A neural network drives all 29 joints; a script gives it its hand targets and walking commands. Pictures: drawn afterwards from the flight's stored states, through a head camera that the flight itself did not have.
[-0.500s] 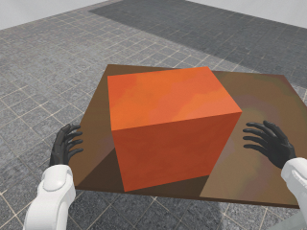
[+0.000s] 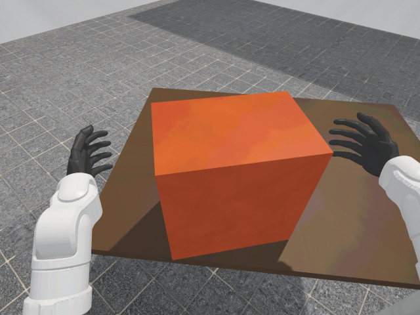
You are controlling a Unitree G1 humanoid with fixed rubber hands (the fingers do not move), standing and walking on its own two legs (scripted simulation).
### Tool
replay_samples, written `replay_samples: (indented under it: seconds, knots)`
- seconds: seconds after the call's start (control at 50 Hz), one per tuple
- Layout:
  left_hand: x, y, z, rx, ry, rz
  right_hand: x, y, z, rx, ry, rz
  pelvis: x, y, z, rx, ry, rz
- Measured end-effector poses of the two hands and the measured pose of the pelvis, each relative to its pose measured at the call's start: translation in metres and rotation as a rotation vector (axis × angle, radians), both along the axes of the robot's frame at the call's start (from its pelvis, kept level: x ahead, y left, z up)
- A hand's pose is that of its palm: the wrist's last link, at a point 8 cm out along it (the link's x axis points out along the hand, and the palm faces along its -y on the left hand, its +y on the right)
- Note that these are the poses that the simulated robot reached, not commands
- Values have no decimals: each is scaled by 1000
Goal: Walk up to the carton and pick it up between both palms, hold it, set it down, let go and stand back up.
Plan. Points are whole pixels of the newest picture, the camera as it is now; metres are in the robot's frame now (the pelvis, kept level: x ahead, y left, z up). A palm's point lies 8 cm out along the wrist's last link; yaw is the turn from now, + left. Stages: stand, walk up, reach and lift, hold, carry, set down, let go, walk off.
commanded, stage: reach and lift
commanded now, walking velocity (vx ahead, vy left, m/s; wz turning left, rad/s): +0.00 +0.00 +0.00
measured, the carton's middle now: (227, 178) +0.41 +0.00 +0.05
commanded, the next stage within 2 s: none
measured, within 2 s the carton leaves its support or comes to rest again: neither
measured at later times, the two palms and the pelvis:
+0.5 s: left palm (81, 142) +0.34 +0.25 +0.19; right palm (371, 118) +0.43 -0.23 +0.21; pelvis +0.00 +0.00 +0.00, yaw +0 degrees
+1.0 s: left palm (100, 167) +0.35 +0.24 +0.12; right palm (354, 151) +0.42 -0.24 +0.14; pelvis +0.00 +0.00 +0.00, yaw +0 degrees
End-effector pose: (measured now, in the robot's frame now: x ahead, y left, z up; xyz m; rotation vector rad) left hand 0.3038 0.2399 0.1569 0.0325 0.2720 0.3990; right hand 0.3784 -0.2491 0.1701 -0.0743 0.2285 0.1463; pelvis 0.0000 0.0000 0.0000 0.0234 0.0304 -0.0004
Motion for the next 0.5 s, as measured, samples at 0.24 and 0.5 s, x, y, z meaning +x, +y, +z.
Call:
replay_samples:
  seconds: [0.24, 0.5]
  knots:
    - [17, 8, 18, -12, -2, 10, 31, 14, 25, 24, -19, 16, 0, 0, 0, 0, 0, 0]
    - [40, 9, 31, -20, 18, 3, 48, 15, 45, 50, -25, -7, 0, 0, 0, 0, 0, 0]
